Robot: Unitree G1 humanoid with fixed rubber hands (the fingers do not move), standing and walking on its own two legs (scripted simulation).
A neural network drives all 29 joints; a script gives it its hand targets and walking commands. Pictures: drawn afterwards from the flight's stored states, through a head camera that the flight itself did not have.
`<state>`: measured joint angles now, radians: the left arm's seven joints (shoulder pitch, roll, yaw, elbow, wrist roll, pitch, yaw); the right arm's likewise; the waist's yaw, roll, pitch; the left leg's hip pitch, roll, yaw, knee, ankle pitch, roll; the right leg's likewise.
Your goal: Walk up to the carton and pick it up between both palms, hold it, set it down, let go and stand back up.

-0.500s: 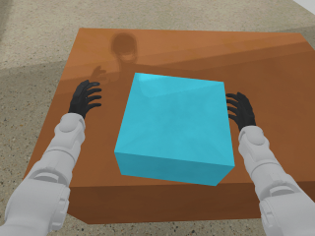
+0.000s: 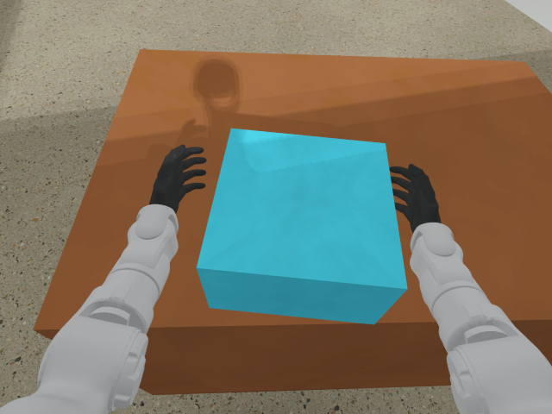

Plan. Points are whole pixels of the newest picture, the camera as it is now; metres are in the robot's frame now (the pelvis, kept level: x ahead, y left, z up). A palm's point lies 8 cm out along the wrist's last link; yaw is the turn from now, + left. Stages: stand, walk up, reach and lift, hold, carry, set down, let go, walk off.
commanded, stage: reach and lift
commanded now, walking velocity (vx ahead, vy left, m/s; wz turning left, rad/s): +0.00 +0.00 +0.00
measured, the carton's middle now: (300, 223) +0.42 -0.02 +0.01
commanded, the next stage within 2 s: none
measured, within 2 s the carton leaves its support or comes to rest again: leaves its support in 1.54 s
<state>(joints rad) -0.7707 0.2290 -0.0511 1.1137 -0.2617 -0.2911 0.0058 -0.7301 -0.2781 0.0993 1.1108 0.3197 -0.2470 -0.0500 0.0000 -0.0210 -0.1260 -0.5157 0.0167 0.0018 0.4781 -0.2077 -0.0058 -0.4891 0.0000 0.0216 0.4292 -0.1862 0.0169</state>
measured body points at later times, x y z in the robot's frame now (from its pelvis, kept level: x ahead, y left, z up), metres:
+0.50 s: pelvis +0.00 +0.00 +0.00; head +0.07 +0.02 +0.44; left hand +0.43 +0.17 +0.05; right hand +0.43 -0.19 +0.05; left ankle +0.00 +0.12 -0.74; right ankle +0.00 -0.13 -0.74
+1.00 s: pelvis +0.00 +0.00 +0.00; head +0.07 +0.01 +0.45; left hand +0.43 +0.17 +0.05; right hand +0.42 -0.18 +0.05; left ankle +0.00 +0.12 -0.74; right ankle +0.00 -0.13 -0.74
